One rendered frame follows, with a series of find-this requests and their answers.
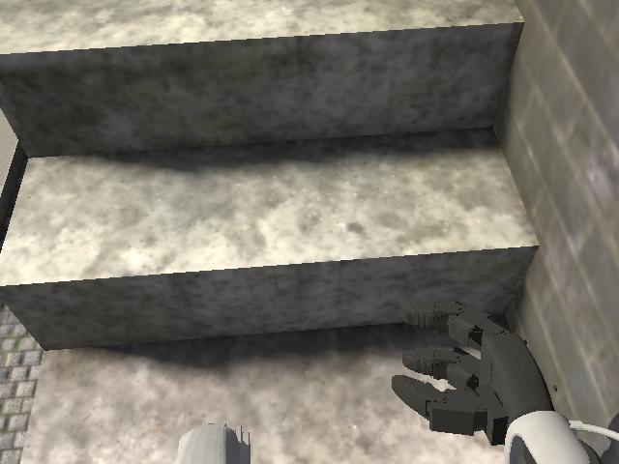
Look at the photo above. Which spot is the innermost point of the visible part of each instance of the right robot hand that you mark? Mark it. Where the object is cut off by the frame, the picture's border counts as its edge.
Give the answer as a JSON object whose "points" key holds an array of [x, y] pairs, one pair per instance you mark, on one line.
{"points": [[505, 384]]}

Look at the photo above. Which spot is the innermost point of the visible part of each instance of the robot left thigh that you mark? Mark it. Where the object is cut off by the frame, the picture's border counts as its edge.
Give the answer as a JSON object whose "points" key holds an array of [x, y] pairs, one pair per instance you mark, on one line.
{"points": [[215, 444]]}

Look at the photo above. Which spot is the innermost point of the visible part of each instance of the right robot forearm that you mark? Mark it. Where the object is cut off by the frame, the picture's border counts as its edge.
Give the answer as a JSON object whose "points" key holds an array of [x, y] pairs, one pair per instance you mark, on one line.
{"points": [[545, 437]]}

